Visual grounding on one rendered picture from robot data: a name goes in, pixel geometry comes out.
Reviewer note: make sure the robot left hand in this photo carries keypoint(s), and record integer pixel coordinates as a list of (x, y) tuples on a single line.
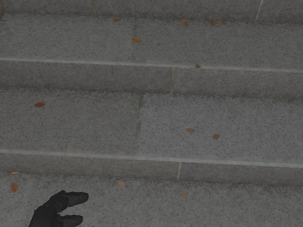
[(47, 215)]

